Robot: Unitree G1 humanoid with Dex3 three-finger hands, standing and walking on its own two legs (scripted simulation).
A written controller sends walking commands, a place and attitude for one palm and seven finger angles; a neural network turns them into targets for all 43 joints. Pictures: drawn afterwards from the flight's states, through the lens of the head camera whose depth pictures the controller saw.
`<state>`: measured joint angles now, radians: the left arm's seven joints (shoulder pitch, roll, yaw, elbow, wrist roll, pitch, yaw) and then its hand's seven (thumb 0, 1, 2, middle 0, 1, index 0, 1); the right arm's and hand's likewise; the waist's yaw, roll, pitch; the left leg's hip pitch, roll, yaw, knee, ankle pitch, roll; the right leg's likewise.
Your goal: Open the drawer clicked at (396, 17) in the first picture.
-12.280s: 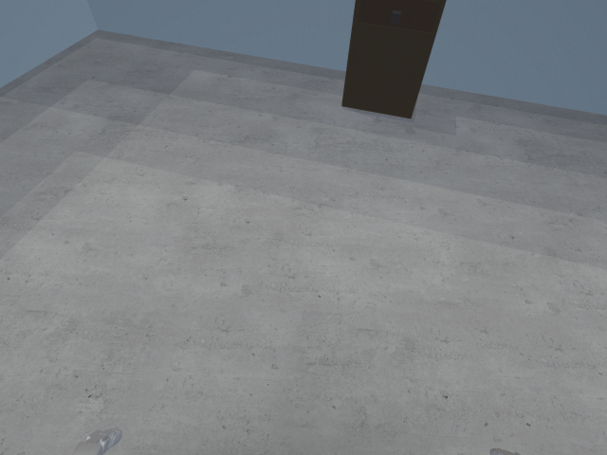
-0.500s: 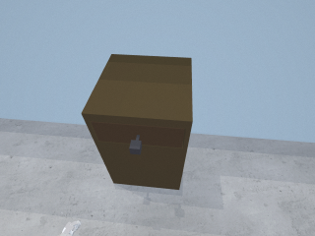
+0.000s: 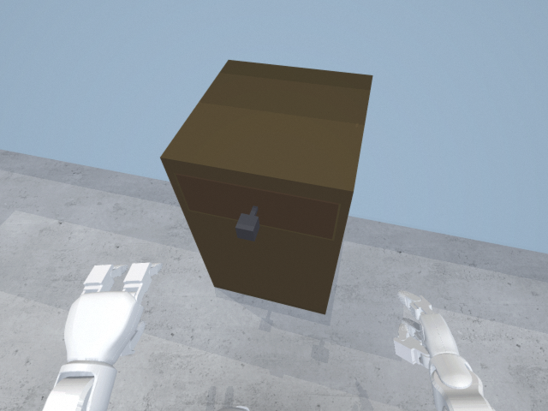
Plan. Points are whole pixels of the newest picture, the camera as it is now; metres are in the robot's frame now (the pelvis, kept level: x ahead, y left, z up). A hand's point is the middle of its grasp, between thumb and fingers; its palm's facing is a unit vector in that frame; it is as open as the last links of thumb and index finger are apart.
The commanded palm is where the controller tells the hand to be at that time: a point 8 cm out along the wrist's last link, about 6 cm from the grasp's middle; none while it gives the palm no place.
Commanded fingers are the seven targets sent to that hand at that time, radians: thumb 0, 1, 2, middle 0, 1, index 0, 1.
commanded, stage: raise the hand with hooked fingers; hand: left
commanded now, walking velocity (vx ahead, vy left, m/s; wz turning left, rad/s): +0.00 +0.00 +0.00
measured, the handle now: (250, 220) +0.53 +0.16 -0.16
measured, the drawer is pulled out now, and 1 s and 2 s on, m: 0.00 0.00 0.00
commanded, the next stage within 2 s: move the hooked fingers above the handle in 1.26 s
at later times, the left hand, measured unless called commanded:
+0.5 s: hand (151, 242) +0.31 +0.24 +0.06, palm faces +0.09 -0.09 -0.99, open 12.7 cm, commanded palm +0.28 +0.24 +0.12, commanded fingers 0.00 -0.45 0.32 -0.30 -1.17 -0.30 -1.17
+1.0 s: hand (120, 204) +0.35 +0.29 +0.10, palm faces -0.06 -0.09 -0.99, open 13.8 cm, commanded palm +0.32 +0.29 +0.16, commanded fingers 0.00 -0.50 0.30 -0.30 -1.20 -0.30 -1.20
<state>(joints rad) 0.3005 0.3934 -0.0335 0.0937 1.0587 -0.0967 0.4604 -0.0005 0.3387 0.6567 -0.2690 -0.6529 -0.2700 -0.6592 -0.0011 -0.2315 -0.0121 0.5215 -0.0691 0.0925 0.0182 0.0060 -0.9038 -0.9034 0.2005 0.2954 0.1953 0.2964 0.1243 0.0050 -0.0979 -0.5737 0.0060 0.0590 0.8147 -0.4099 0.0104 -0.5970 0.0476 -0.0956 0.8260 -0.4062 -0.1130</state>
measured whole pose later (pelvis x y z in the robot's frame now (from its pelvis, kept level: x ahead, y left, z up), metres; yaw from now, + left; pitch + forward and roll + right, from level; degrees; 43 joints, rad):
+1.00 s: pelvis +0.02 +0.08 +0.04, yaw -6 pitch +2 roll -1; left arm -0.12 0.48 -0.08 0.17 0.94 0.01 0.03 -0.01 -0.49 0.30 -0.32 -1.20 -0.32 -1.20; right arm 0.14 -0.21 0.03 0.57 0.02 0.14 0.00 0.01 -0.90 -0.90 0.21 0.30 0.20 0.30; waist 0.07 0.07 -0.02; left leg -0.22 -0.10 -0.02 0.45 -0.26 0.09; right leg -0.25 0.02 0.04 0.44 -0.22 0.00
